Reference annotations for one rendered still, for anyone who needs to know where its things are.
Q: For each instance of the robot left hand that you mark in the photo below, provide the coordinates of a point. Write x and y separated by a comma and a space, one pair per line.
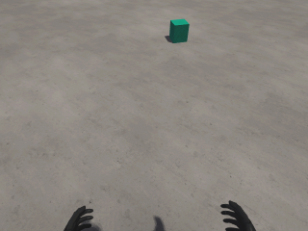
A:
76, 219

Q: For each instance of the carton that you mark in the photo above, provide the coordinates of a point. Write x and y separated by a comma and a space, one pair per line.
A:
178, 30

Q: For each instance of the robot right hand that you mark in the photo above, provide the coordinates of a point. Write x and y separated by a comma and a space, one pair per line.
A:
241, 218

